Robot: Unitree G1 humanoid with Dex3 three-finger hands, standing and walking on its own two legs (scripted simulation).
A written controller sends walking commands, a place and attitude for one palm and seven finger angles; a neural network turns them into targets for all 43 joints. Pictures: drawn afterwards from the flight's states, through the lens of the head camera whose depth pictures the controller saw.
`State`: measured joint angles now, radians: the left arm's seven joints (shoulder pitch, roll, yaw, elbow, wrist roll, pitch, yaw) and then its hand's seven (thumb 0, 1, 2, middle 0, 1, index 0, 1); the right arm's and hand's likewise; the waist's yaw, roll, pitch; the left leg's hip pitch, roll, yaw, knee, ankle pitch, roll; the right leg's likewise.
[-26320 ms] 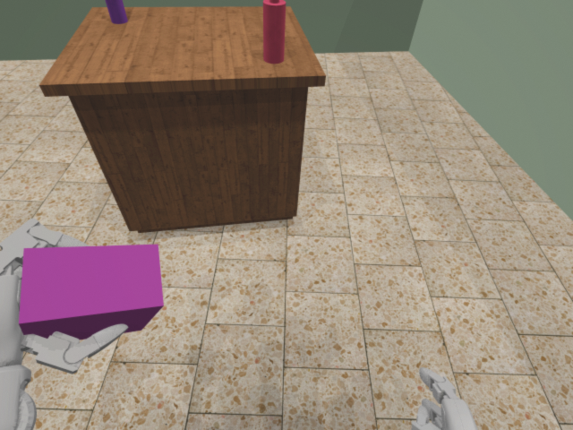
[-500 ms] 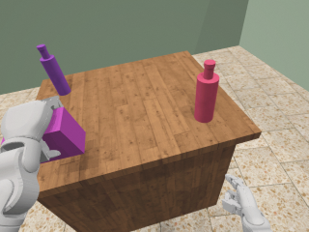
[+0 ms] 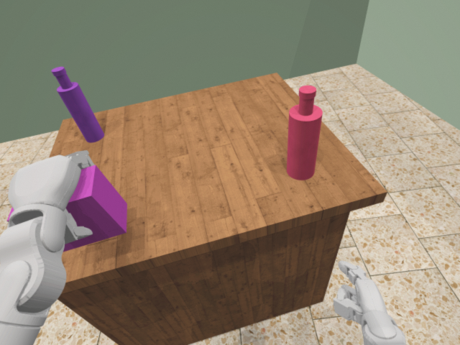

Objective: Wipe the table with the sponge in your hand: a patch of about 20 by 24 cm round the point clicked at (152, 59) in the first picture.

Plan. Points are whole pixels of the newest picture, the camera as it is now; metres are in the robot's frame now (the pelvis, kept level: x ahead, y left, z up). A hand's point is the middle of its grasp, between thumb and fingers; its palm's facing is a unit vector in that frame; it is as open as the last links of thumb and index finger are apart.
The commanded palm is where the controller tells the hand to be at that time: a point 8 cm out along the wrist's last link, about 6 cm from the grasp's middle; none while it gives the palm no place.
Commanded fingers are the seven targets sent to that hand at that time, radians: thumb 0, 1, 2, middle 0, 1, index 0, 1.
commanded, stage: move the sponge above the wiping area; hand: left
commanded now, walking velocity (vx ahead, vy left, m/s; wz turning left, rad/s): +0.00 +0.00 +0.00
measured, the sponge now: (81, 216) +0.25 +0.31 +0.13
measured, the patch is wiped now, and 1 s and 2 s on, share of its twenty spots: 0.00 0.00 0.00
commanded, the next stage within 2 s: none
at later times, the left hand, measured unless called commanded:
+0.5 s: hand (80, 210) +0.25 +0.30 +0.14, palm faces +0.03 -0.06 -1.00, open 10.4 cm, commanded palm +0.22 +0.29 +0.22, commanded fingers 0.00 0.10 1.30 -1.20 -1.60 -1.20 -1.60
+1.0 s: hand (88, 210) +0.26 +0.30 +0.13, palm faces +0.00 -0.07 -1.00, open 10.4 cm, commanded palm +0.24 +0.30 +0.20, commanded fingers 0.00 0.10 1.30 -1.20 -1.60 -1.20 -1.60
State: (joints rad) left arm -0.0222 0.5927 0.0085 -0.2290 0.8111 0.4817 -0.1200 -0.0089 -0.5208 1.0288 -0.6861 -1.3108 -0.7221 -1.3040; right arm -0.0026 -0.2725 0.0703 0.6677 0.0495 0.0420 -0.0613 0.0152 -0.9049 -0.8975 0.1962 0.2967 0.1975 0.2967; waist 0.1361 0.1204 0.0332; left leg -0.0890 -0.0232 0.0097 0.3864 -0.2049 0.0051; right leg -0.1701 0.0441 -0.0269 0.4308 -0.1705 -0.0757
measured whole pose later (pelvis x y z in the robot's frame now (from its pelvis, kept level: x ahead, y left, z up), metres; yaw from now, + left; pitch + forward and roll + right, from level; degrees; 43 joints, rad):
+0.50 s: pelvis +0.00 +0.00 +0.00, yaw +0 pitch -5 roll +1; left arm -0.01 0.59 -0.02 -0.14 0.84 0.44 -0.14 -0.01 -0.52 1.03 -0.69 -1.31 -0.72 -1.30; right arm 0.02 -0.28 0.06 0.67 0.05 0.03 -0.07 0.02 -0.91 -0.90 0.20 0.30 0.20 0.30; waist 0.12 0.12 0.03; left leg -0.10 -0.03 0.01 0.39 -0.21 0.01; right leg -0.18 0.04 -0.03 0.44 -0.18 -0.07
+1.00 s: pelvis +0.01 +0.01 +0.00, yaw +1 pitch -4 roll +1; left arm -0.01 0.55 -0.05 -0.10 0.86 0.41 -0.12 -0.01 -0.52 1.03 -0.69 -1.30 -0.72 -1.30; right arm 0.04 -0.28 0.06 0.67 0.05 0.04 -0.06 0.01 -0.91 -0.90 0.20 0.30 0.20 0.30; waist 0.12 0.12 0.02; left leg -0.09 -0.03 0.00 0.37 -0.21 0.02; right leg -0.17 0.03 -0.03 0.42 -0.18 -0.06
